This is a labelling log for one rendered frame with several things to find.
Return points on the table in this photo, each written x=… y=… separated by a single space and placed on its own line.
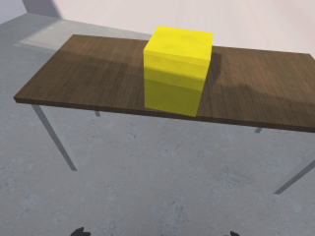
x=244 y=87

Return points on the carton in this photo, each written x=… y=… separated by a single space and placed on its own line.
x=176 y=63

